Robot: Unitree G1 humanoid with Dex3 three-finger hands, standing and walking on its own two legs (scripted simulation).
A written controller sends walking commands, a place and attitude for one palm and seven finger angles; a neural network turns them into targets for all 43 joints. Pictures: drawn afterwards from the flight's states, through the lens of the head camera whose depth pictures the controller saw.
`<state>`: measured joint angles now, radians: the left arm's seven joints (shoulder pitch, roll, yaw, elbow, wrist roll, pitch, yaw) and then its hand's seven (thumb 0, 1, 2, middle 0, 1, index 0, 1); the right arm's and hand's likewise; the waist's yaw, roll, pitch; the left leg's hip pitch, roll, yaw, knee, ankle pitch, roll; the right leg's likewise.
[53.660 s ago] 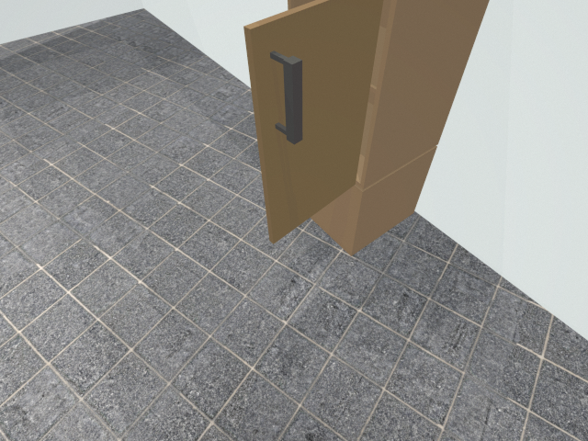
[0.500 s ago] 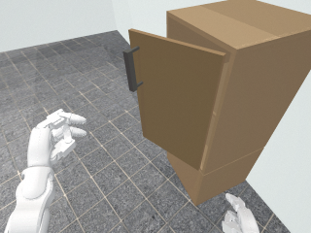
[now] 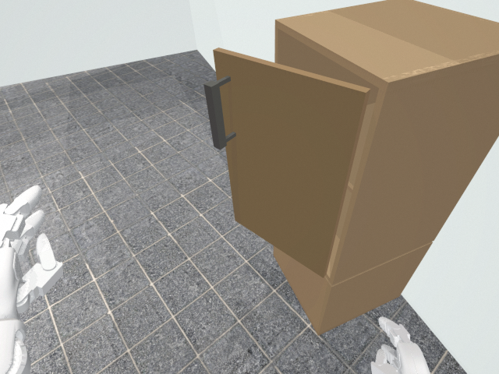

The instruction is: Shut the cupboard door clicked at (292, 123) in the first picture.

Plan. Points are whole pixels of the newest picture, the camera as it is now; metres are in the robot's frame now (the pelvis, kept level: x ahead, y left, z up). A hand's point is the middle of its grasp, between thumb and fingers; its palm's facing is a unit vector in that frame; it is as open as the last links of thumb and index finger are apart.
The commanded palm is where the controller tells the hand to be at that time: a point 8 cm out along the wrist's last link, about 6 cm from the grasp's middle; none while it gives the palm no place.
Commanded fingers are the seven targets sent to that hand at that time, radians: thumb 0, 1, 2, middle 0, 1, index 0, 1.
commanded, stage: draw the hand back to the body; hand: left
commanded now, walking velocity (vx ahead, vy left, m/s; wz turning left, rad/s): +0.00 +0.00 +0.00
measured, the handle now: (222, 113) +0.65 +0.16 +0.11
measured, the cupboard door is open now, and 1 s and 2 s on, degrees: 27 27 27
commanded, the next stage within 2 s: step back with the hand held close in 0.16 s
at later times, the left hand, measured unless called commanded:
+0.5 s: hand (62, 266) +0.19 +0.27 +0.15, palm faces +0.40 -0.79 -0.47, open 7.4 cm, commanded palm +0.14 +0.31 +0.17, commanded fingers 0.00 0.90 0.90 -0.20 -0.30 -0.20 -0.30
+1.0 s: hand out of the picture +0.11 +0.30 +0.15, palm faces +0.47 -0.77 -0.44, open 7.4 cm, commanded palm +0.05 +0.32 +0.17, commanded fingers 0.00 0.90 0.90 -0.20 -0.30 -0.20 -0.30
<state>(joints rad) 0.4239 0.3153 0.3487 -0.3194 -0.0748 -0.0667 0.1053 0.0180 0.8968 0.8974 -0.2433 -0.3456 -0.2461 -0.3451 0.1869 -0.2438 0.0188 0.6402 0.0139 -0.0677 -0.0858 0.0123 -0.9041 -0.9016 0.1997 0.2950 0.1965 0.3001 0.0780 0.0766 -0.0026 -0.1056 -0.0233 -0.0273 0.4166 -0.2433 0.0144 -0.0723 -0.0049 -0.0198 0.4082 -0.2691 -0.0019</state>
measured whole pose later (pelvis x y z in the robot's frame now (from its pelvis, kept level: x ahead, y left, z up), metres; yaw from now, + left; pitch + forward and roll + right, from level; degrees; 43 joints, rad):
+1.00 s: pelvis -0.09 +0.02 -0.02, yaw +1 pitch +0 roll -2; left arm 0.52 0.39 0.42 -0.45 -0.03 -0.20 0.14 0.02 0.89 0.90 -0.21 -0.31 -0.21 -0.31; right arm 0.23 -0.23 0.01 0.56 0.01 -0.01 -0.09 0.01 -0.90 -0.90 0.20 0.30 0.20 0.30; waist 0.01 0.01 -0.02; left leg -0.42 -0.02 -0.02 0.63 -0.22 0.05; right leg -0.35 0.00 -0.02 0.56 -0.21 0.03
